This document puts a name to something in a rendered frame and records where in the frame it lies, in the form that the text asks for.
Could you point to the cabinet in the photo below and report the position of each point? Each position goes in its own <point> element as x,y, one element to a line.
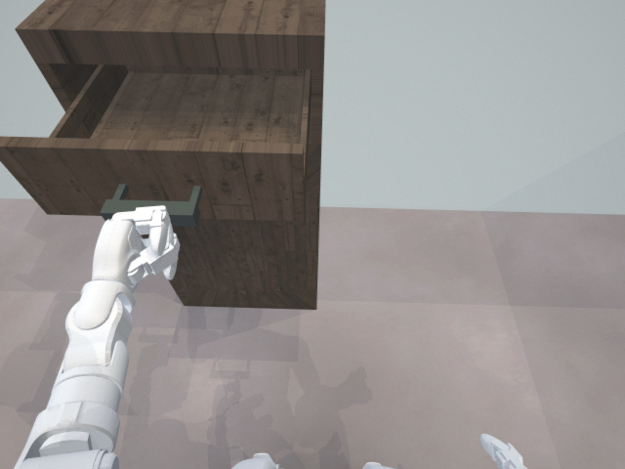
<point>222,262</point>

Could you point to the left robot shin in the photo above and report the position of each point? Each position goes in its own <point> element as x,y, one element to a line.
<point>262,455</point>

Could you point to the drawer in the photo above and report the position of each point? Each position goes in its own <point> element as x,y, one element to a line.
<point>240,133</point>

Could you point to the robot left forearm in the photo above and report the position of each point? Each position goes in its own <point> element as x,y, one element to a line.
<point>82,411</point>

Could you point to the right robot hand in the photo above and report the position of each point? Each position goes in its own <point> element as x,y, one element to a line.
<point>506,456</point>

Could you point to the handle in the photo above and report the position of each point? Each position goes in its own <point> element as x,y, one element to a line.
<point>181,213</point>

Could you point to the left robot hand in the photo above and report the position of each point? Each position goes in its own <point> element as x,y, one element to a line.
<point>119,244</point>

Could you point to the robot left upper arm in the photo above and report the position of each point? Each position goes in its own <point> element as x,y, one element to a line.
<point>89,459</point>

